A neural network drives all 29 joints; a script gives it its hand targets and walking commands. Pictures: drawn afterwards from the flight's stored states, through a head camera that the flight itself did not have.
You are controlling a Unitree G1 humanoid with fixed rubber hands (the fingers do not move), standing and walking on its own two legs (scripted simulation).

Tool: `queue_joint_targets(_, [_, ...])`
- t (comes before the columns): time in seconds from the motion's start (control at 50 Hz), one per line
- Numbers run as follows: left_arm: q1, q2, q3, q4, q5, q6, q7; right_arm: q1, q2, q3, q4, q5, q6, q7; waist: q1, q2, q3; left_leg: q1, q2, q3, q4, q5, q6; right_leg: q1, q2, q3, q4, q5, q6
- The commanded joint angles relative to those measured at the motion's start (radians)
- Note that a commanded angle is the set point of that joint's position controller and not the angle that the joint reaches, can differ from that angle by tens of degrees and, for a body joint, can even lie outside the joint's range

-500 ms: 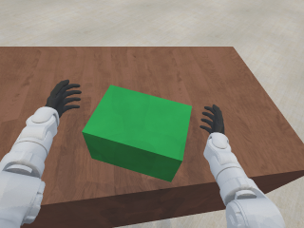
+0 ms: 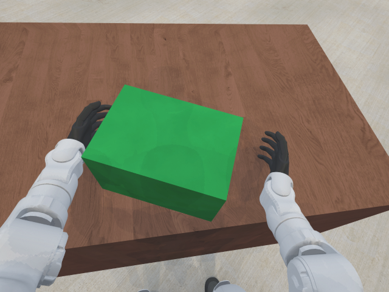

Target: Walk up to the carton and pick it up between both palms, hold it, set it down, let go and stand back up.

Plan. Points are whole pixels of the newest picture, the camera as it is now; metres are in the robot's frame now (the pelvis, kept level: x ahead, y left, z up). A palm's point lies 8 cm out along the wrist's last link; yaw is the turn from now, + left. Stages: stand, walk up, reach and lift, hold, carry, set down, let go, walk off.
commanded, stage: reach and lift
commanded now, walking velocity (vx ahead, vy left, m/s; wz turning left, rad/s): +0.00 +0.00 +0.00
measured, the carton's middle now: (169, 154) +0.40 +0.02 -0.02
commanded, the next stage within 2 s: none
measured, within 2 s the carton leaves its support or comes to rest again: neither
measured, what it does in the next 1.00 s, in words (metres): stands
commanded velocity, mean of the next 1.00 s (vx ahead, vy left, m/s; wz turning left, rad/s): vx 0.00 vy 0.00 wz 0.00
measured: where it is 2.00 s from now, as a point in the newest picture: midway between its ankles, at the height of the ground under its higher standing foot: outside the picture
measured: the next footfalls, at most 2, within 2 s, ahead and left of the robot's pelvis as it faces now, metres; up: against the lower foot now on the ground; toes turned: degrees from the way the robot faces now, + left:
none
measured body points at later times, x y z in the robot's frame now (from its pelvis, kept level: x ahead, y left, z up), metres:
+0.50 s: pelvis -0.02 +0.01 -0.01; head +0.08 +0.05 +0.43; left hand +0.46 +0.20 +0.02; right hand +0.37 -0.16 +0.00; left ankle -0.01 +0.10 -0.72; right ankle +0.02 -0.16 -0.72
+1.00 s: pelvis -0.01 +0.01 -0.01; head +0.09 +0.05 +0.43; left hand +0.46 +0.20 +0.02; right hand +0.38 -0.16 +0.00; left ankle -0.01 +0.10 -0.72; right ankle +0.02 -0.16 -0.72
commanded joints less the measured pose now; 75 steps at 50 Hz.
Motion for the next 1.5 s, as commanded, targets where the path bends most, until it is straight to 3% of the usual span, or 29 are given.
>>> queue_joint_targets(0.0, [-0.618,0.111,0.147,-0.115,0.064,-0.09,-0.008,-0.449,0.04,0.063,-0.243,0.037,-0.065,-0.012,-0.088,0.121,-0.841,0.238,-0.083,-0.024,0.129,0.484,-0.054,0.386,-0.003,-0.009,0.119,0.657,-0.016])
queue_joint_targets(0.08, [-0.62,0.082,0.142,-0.14,0.07,-0.09,-0.008,-0.45,0.071,0.04,-0.233,0.008,-0.066,-0.022,-0.111,0.125,-0.841,0.252,-0.075,-0.034,0.11,0.464,-0.064,0.389,0.003,-0.019,0.11,0.599,-0.02])
queue_joint_targets(0.14, [-0.656,0.038,0.111,-0.124,0.064,-0.085,0.005,-0.494,0.071,0.004,-0.191,-0.018,-0.057,-0.022,-0.114,0.165,-0.772,0.309,-0.062,-0.042,0.11,0.441,-0.082,0.264,0.023,-0.05,0.094,0.437,-0.042])
queue_joint_targets(0.16, [-0.685,0.056,0.133,-0.074,0.074,-0.078,0.003,-0.528,0.063,-0.009,-0.141,-0.025,-0.045,-0.027,-0.102,0.172,-0.759,0.287,-0.063,-0.032,0.111,0.415,-0.078,0.235,0.015,-0.051,0.077,0.384,-0.046])
queue_joint_targets(0.2, [-0.689,0.021,0.099,-0.044,0.072,-0.062,0.004,-0.539,0.081,-0.033,-0.154,-0.058,-0.04,-0.033,-0.13,0.162,-0.683,0.304,-0.056,-0.038,0.091,0.353,-0.07,0.203,0.025,-0.056,0.066,0.316,-0.048])
queue_joint_targets(0.32, [-0.747,-0.018,0.084,0.023,0.071,-0.036,0.025,-0.582,0.055,-0.107,-0.024,-0.106,-0.007,-0.048,-0.141,0.176,-0.623,0.324,-0.039,-0.051,0.063,0.242,-0.08,0.082,0.035,-0.082,0.057,0.149,-0.067])
queue_joint_targets(0.42, [-0.743,-0.081,0.041,-0.066,0.07,-0.035,0.044,-0.611,0.052,-0.151,-0.004,-0.112,-0.037,-0.057,-0.148,0.268,-0.733,0.414,-0.024,-0.075,0.098,0.378,-0.134,-0.005,0.046,-0.092,0.076,0.179,-0.076])
queue_joint_targets(0.46, [-0.742,-0.092,0.045,-0.056,0.07,-0.031,0.041,-0.628,0.07,-0.131,0.0,-0.106,-0.04,-0.056,-0.132,0.255,-0.713,0.41,-0.022,-0.075,0.11,0.392,-0.139,0.007,0.04,-0.083,0.072,0.179,-0.072])
queue_joint_targets(0.48, [-0.745,-0.09,0.041,-0.065,0.063,-0.04,0.04,-0.626,0.072,-0.134,-0.032,-0.114,-0.046,-0.06,-0.145,0.23,-0.79,0.409,-0.031,-0.062,0.129,0.426,-0.128,0.01,0.038,-0.078,0.083,0.224,-0.066])
queue_joint_targets(0.6, [-0.71,-0.115,0.077,-0.094,0.112,-0.03,0.028,-0.591,0.078,-0.131,0.009,-0.099,-0.075,-0.057,-0.127,0.248,-0.782,0.462,-0.03,-0.064,0.147,0.548,-0.145,0.007,0.046,-0.082,0.068,0.256,-0.063])
queue_joint_targets(0.66, [-0.741,-0.095,0.087,-0.067,0.111,-0.034,0.023,-0.62,0.077,-0.123,-0.019,-0.11,-0.078,-0.062,-0.131,0.21,-0.798,0.43,-0.036,-0.06,0.149,0.515,-0.128,0.024,0.044,-0.08,0.069,0.264,-0.065])
queue_joint_targets(0.7, [-0.696,-0.114,0.085,-0.099,0.121,-0.036,0.02,-0.571,0.095,-0.126,-0.013,-0.113,-0.09,-0.062,-0.131,0.228,-0.78,0.461,-0.033,-0.055,0.146,0.557,-0.133,0.039,0.046,-0.085,0.064,0.294,-0.061])
queue_joint_targets(0.72, [-0.734,-0.117,0.094,-0.087,0.125,-0.037,0.019,-0.602,0.099,-0.123,0.01,-0.105,-0.079,-0.061,-0.12,0.228,-0.762,0.431,-0.037,-0.056,0.154,0.538,-0.132,0.036,0.042,-0.077,0.069,0.263,-0.06])
queue_joint_targets(0.74, [-0.761,-0.109,0.078,-0.083,0.117,-0.036,0.022,-0.625,0.09,-0.144,-0.012,-0.111,-0.081,-0.064,-0.14,0.21,-0.767,0.421,-0.032,-0.067,0.146,0.47,-0.122,0.017,0.044,-0.084,0.065,0.239,-0.064])
queue_joint_targets(0.76, [-0.728,-0.112,0.082,-0.055,0.111,-0.039,0.018,-0.604,0.105,-0.114,-0.016,-0.108,-0.075,-0.059,-0.118,0.218,-0.742,0.41,-0.036,-0.054,0.137,0.48,-0.119,0.035,0.036,-0.076,0.071,0.239,-0.065])
queue_joint_targets(0.78, [-0.714,-0.141,0.074,-0.051,0.123,-0.033,0.013,-0.598,0.113,-0.124,0.03,-0.124,-0.075,-0.064,-0.137,0.216,-0.734,0.412,-0.038,-0.051,0.133,0.452,-0.117,0.046,0.036,-0.076,0.061,0.246,-0.064])
queue_joint_targets(0.86, [-0.739,-0.145,0.085,-0.055,0.128,-0.039,0.013,-0.614,0.127,-0.136,-0.004,-0.123,-0.074,-0.062,-0.136,0.2,-0.739,0.387,-0.038,-0.054,0.125,0.4,-0.103,0.034,0.033,-0.078,0.067,0.215,-0.064])
queue_joint_targets(0.9, [-0.728,-0.169,0.076,-0.059,0.125,-0.04,0.013,-0.615,0.129,-0.139,-0.014,-0.135,-0.087,-0.064,-0.128,0.205,-0.741,0.408,-0.038,-0.058,0.129,0.441,-0.123,0.032,0.038,-0.083,0.069,0.244,-0.067])
queue_joint_targets(0.96, [-0.738,-0.169,0.083,-0.074,0.126,-0.048,0.012,-0.614,0.148,-0.126,-0.027,-0.138,-0.077,-0.06,-0.113,0.212,-0.745,0.385,-0.035,-0.06,0.127,0.419,-0.11,0.037,0.029,-0.075,0.08,0.218,-0.067])
queue_joint_targets(0.98, [-0.757,-0.164,0.076,-0.07,0.131,-0.043,0.009,-0.616,0.148,-0.144,-0.008,-0.148,-0.077,-0.065,-0.142,0.211,-0.743,0.396,-0.036,-0.059,0.129,0.422,-0.109,0.03,0.038,-0.081,0.075,0.225,-0.068])
queue_joint_targets(1.02, [-0.734,-0.184,0.089,-0.053,0.15,-0.05,0.004,-0.589,0.173,-0.142,-0.025,-0.151,-0.089,-0.055,-0.119,0.229,-0.743,0.393,-0.046,-0.048,0.123,0.422,-0.109,0.052,0.031,-0.073,0.06,0.226,-0.07])
queue_joint_targets(1.08, [-0.747,-0.202,0.103,-0.065,0.161,-0.059,0.0,-0.625,0.179,-0.143,-0.03,-0.163,-0.095,-0.046,-0.113,0.206,-0.753,0.42,-0.035,-0.069,0.118,0.452,-0.115,0.046,0.034,-0.086,0.071,0.211,-0.065])
queue_joint_targets(1.12, [-0.717,-0.205,0.1,-0.077,0.171,-0.061,0.006,-0.607,0.189,-0.143,-0.051,-0.17,-0.106,-0.045,-0.109,0.233,-0.773,0.439,-0.041,-0.068,0.12,0.473,-0.119,0.043,0.034,-0.079,0.067,0.24,-0.07])
queue_joint_targets(1.16, [-0.728,-0.22,0.111,-0.065,0.192,-0.059,-0.001,-0.612,0.186,-0.154,0.019,-0.176,-0.109,-0.044,-0.11,0.248,-0.741,0.455,-0.037,-0.073,0.124,0.511,-0.134,0.041,0.038,-0.084,0.061,0.237,-0.073])
queue_joint_targets(1.18, [-0.737,-0.225,0.101,-0.067,0.181,-0.07,0.002,-0.605,0.196,-0.166,-0.002,-0.19,-0.109,-0.044,-0.123,0.235,-0.73,0.435,-0.035,-0.081,0.107,0.439,-0.125,0.044,0.039,-0.085,0.053,0.194,-0.078])
queue_joint_targets(1.2, [-0.722,-0.233,0.109,-0.066,0.196,-0.067,0.0,-0.603,0.196,-0.165,-0.003,-0.198,-0.121,-0.043,-0.12,0.235,-0.748,0.465,-0.034,-0.075,0.114,0.493,-0.131,0.042,0.042,-0.09,0.059,0.229,-0.078])
queue_joint_targets(1.3, [-0.736,-0.264,0.12,-0.048,0.221,-0.077,-0.013,-0.621,0.246,-0.169,-0.004,-0.234,-0.133,-0.029,-0.098,0.225,-0.744,0.434,-0.034,-0.063,0.104,0.454,-0.122,0.09,0.034,-0.078,0.048,0.206,-0.075])
queue_joint_targets(1.34, [-0.71,-0.305,0.114,-0.024,0.239,-0.075,-0.015,-0.597,0.27,-0.16,0.022,-0.236,-0.145,-0.03,-0.104,0.221,-0.711,0.453,-0.036,-0.061,0.106,0.493,-0.123,0.076,0.042,-0.083,0.036,0.235,-0.073])
queue_joint_targets(1.48, [-0.729,-0.412,0.112,0.053,0.277,-0.096,-0.041,-0.64,0.368,-0.166,0.044,-0.3,-0.172,-0.006,-0.108,0.194,-0.664,0.409,-0.031,-0.069,0.076,0.4,-0.115,0.114,0.041,-0.084,0.014,0.185,-0.08])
